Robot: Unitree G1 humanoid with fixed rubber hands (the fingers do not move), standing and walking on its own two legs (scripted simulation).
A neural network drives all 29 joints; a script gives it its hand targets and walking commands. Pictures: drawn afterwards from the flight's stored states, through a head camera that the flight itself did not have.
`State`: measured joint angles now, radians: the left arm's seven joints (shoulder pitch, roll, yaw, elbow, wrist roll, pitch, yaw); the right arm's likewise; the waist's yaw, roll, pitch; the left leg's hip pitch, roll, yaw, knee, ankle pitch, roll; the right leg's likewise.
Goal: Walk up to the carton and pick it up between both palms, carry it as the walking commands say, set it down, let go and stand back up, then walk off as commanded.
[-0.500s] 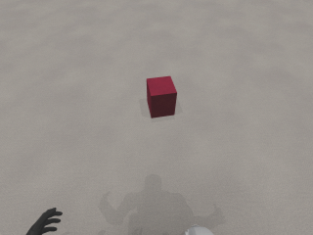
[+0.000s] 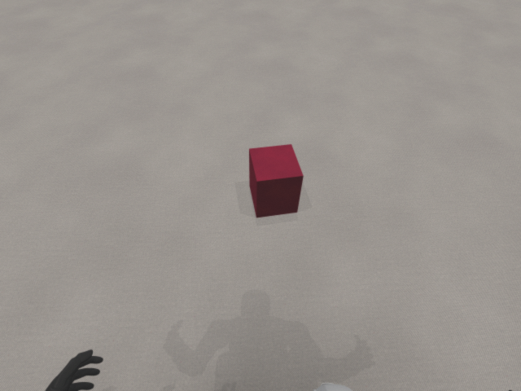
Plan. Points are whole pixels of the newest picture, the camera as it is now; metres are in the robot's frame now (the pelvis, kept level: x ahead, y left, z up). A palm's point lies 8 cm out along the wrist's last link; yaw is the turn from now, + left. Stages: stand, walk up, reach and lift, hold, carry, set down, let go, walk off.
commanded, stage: walk up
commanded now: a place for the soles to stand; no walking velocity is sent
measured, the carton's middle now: (273, 181) +1.10 -0.02 -0.61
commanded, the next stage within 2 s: none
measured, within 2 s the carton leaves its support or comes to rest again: neither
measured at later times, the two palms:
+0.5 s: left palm (89, 323) +0.25 +0.32 -0.07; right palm (513, 356) +0.21 -0.36 -0.05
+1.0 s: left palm (116, 268) +0.35 +0.31 -0.08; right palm (483, 283) +0.33 -0.37 -0.06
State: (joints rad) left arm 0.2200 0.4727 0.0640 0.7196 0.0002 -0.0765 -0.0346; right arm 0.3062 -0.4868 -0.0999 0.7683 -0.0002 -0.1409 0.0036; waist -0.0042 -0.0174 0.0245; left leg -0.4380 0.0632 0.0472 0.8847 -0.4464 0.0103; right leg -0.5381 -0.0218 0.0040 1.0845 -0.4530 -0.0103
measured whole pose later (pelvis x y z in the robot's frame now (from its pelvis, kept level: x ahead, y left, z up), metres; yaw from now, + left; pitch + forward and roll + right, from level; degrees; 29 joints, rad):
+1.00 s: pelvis +0.23 -0.02 -0.01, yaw +0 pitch -1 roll -1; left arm 0.24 0.47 0.07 0.72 0.00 -0.06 -0.03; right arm 0.27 -0.49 -0.10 0.77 0.00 -0.14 0.00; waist 0.00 -0.02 0.04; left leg -0.47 0.05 0.02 0.89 -0.41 0.00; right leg -0.47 -0.02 0.00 1.03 -0.46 -0.01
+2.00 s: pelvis +0.42 -0.06 -0.01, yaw -1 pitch -1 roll +0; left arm 0.25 0.46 0.07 0.72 0.00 -0.06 -0.03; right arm 0.30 -0.48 -0.10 0.77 0.00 -0.14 -0.01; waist 0.01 -0.02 0.05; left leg -0.46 0.03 0.01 0.89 -0.41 0.00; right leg -0.46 -0.04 -0.01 0.96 -0.46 -0.01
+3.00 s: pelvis +0.51 -0.11 +0.00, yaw +2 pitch -2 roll +2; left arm 0.24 0.46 0.09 0.72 0.00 -0.11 -0.02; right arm 0.34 -0.48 -0.10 0.77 0.00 -0.07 0.01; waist 0.00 -0.04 0.06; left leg -0.47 -0.03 -0.05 1.02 -0.48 0.00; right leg -0.42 -0.05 -0.04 0.92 -0.45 -0.01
